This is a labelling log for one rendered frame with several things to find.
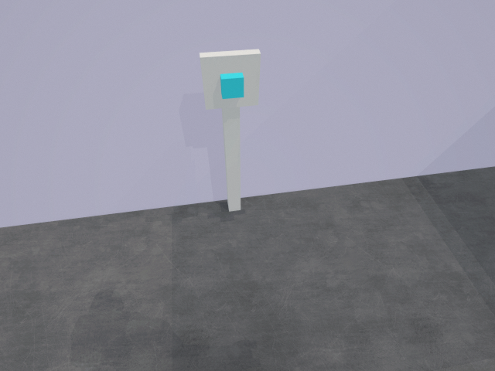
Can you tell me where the button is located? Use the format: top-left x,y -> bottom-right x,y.
220,73 -> 244,99

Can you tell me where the panel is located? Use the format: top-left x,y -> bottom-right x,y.
200,49 -> 261,212

